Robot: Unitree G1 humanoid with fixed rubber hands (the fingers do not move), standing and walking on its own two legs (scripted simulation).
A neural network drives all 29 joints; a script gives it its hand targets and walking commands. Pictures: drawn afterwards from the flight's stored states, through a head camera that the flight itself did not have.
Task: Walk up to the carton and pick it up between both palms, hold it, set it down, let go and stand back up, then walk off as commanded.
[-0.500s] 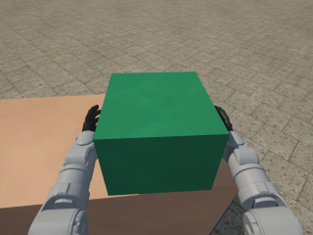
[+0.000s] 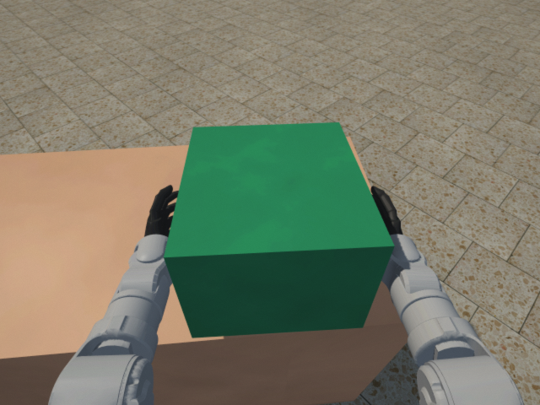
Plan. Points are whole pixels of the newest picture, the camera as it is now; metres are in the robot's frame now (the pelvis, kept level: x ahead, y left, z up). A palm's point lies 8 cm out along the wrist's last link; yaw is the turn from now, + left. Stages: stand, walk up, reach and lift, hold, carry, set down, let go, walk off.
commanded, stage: set down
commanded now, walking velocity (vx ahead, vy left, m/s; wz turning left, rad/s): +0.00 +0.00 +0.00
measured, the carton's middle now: (272, 220) +0.43 +0.02 +0.04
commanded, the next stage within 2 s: none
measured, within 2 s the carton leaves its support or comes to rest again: rests again in 0.82 s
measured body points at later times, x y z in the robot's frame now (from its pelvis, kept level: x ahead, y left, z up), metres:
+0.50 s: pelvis +0.01 +0.00 +0.00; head +0.04 +0.00 +0.45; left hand +0.39 +0.20 +0.04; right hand +0.40 -0.16 +0.03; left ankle +0.01 +0.09 -0.74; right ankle -0.03 -0.13 -0.74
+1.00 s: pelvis -0.01 -0.01 -0.01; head +0.00 -0.01 +0.44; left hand +0.38 +0.22 +0.06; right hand +0.40 -0.17 +0.05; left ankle +0.01 +0.09 -0.74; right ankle -0.03 -0.13 -0.74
